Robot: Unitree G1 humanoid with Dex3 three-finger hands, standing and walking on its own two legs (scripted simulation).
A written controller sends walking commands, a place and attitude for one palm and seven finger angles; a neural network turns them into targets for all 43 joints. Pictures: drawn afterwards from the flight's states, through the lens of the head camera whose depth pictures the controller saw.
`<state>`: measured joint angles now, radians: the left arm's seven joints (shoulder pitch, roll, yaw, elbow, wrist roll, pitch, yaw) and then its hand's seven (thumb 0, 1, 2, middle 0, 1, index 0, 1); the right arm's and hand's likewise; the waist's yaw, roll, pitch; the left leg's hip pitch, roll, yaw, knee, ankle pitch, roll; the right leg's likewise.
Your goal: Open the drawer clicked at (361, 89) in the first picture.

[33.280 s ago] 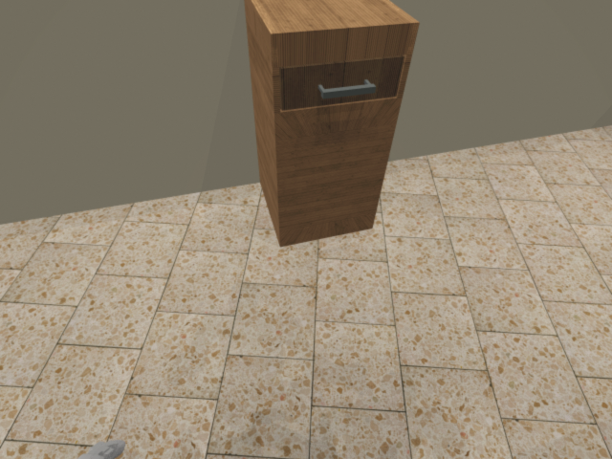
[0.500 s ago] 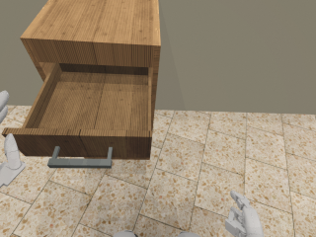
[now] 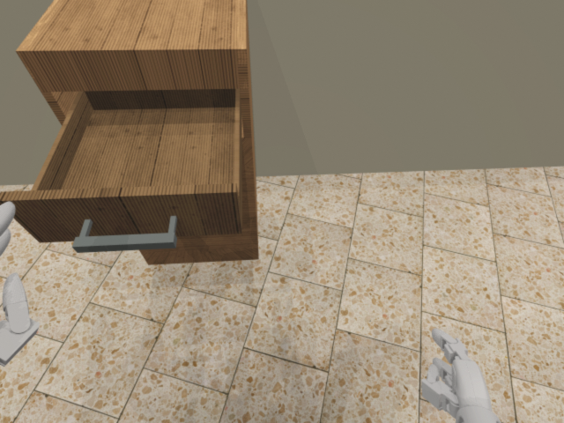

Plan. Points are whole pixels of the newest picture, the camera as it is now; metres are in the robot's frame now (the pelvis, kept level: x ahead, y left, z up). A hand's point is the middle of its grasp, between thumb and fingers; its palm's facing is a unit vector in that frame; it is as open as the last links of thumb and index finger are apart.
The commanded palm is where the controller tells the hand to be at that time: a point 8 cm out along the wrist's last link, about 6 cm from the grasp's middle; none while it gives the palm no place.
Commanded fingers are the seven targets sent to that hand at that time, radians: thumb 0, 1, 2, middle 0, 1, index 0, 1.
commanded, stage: stop stepping back and stand still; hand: left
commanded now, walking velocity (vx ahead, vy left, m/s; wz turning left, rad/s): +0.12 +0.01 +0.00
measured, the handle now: (128, 232) +0.42 +0.28 -0.05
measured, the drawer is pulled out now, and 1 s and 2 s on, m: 0.29 0.29 0.29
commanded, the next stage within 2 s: let the arm hang, fingers relaxed in 1.32 s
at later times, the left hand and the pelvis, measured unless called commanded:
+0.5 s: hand out of the picture +0.12 +0.21 +0.15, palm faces +0.37 -0.81 -0.45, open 7.4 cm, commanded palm +0.06 +0.26 +0.18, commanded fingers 0.00 0.90 0.90 -0.20 -0.30 -0.20 -0.30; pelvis -0.06 -0.03 +0.00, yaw +1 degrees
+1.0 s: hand (6, 388) +0.15 +0.23 +0.16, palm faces +0.36 -0.82 -0.45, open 7.4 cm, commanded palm +0.09 +0.27 +0.18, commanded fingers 0.00 0.90 0.90 -0.20 -0.30 -0.20 -0.30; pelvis -0.04 -0.01 +0.01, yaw +1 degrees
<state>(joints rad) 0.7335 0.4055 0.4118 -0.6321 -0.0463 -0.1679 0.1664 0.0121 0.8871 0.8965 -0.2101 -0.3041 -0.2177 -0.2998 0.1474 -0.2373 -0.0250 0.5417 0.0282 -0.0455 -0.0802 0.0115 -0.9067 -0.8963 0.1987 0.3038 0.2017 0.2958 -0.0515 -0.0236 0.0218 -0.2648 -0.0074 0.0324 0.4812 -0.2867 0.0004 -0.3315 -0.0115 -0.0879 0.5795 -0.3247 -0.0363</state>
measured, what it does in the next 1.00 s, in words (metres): stands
